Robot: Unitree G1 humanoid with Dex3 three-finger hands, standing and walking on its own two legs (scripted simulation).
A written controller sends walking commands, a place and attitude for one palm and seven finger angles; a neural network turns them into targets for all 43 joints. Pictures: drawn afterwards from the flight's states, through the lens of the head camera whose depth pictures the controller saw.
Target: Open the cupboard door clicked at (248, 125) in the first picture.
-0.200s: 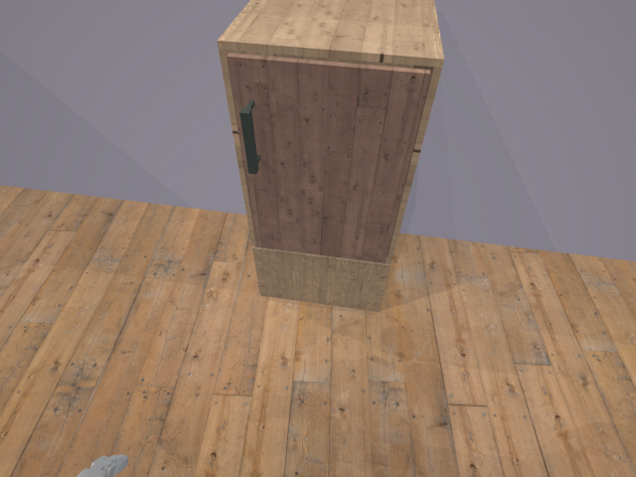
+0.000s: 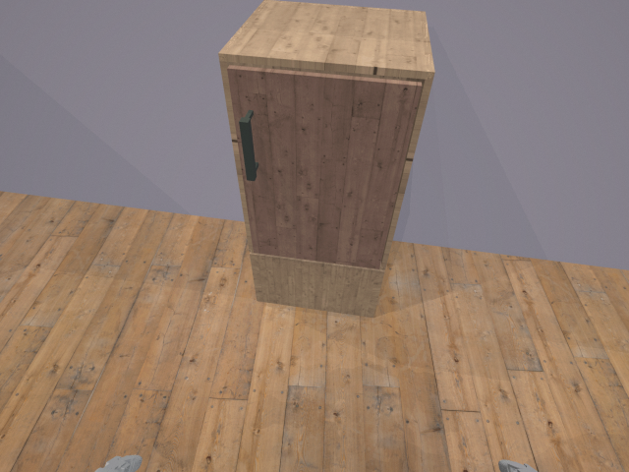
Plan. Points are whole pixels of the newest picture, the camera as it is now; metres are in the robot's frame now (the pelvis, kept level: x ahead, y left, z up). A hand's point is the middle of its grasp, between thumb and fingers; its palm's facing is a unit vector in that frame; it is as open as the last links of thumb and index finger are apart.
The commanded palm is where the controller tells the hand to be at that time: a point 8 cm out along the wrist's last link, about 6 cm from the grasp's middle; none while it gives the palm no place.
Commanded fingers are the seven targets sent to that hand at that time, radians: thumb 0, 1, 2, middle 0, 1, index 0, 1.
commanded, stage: stand and wait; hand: left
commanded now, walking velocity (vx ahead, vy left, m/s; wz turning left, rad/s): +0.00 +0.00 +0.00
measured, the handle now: (250, 146) +0.80 +0.21 -0.03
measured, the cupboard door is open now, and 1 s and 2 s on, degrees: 0 0 0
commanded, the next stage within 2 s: look at it before walking up in 0.62 s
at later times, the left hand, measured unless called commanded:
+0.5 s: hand out of the picture +0.05 +0.23 -0.15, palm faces -0.03 -0.94 -0.34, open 7.4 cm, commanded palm none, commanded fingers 0.00 0.90 0.90 -0.20 -0.30 -0.20 -0.30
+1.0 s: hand out of the picture +0.07 +0.22 -0.15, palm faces -0.03 -0.94 -0.33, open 7.4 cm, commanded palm none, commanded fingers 0.00 0.90 0.90 -0.20 -0.30 -0.20 -0.30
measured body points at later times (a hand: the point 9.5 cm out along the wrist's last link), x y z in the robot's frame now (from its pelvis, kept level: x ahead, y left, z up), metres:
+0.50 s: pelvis -0.01 -0.02 +0.01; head -0.01 -0.02 +0.46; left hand +0.05 +0.28 -0.13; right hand +0.06 -0.31 -0.13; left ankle -0.02 +0.09 -0.74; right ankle -0.01 -0.15 -0.74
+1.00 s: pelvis -0.01 -0.03 +0.01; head -0.01 -0.03 +0.46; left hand +0.07 +0.27 -0.12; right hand +0.06 -0.32 -0.13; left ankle -0.02 +0.09 -0.74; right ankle -0.01 -0.15 -0.74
